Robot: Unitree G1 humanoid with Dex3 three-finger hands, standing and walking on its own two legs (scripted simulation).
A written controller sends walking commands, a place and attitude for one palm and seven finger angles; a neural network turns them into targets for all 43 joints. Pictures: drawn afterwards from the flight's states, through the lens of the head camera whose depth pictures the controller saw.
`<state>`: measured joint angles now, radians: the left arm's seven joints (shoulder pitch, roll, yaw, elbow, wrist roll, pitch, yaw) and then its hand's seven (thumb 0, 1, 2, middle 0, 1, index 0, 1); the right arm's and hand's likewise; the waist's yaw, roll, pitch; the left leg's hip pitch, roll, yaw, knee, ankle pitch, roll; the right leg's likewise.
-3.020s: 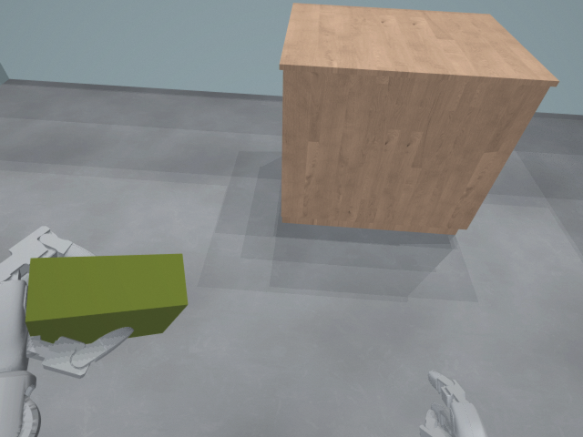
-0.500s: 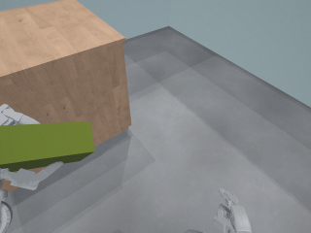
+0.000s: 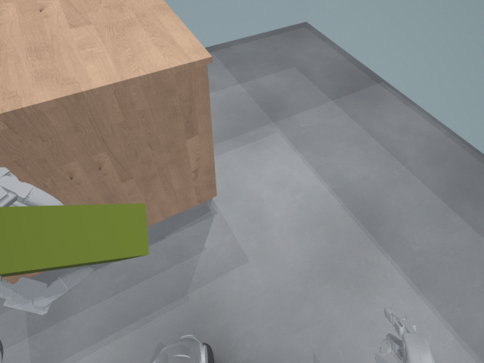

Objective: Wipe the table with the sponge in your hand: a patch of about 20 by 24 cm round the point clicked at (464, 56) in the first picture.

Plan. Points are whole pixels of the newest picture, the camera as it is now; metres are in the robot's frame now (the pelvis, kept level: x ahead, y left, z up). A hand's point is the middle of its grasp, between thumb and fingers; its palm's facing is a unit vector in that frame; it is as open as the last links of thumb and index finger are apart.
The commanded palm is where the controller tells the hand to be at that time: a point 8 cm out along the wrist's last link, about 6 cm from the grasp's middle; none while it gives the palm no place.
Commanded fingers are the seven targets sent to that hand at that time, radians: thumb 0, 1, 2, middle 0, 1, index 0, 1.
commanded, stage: take the last steps up to it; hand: left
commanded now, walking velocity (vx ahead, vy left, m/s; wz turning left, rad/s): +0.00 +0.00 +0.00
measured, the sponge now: (92, 238) +0.23 +0.19 +0.16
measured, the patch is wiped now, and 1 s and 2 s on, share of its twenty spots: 0.00 0.00 0.00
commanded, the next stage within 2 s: none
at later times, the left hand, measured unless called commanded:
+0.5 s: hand (54, 212) +0.25 +0.23 +0.17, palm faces +0.60 -0.72 -0.35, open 9.9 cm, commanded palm +0.20 +0.26 +0.18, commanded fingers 0.00 0.10 1.30 -1.20 -1.60 -1.20 -1.60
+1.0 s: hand (90, 143) +0.35 +0.22 +0.18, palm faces +0.49 -0.72 -0.49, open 9.9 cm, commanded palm +0.30 +0.26 +0.18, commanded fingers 0.00 0.10 1.30 -1.20 -1.60 -1.20 -1.60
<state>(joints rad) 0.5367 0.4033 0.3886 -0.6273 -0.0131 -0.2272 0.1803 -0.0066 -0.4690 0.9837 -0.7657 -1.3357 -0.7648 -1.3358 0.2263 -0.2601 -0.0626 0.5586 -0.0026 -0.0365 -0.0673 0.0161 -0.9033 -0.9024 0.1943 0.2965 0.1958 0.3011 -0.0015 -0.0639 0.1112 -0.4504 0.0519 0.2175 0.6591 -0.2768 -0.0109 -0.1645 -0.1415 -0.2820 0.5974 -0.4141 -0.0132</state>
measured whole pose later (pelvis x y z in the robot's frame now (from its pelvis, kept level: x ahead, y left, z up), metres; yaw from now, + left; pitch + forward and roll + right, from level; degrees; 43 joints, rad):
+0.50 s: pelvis +0.09 -0.04 +0.00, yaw +9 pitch -1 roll +1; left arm 0.39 0.28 0.30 -0.40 -0.01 -0.20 0.15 -0.01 -0.47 0.99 -0.77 -1.34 -0.77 -1.34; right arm 0.20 -0.21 0.03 0.70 0.00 -0.07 -0.07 0.02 -0.90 -0.90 0.20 0.30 0.20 0.30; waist 0.07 0.03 0.00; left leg -0.51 0.04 0.05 1.08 -0.40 -0.02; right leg -0.22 -0.10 -0.14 0.59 -0.34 0.01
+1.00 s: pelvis +0.17 -0.04 +0.00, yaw +7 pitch +0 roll +0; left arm 0.51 0.40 0.37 -0.49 -0.02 -0.23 0.15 -0.01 -0.47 0.99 -0.76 -1.34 -0.76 -1.34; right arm 0.28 -0.15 0.02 0.62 0.00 -0.11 -0.07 0.01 -0.90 -0.90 0.20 0.30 0.20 0.30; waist 0.00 0.03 0.01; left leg -0.25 0.09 0.16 0.57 -0.31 -0.01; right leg -0.34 -0.06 -0.16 0.60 -0.34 0.04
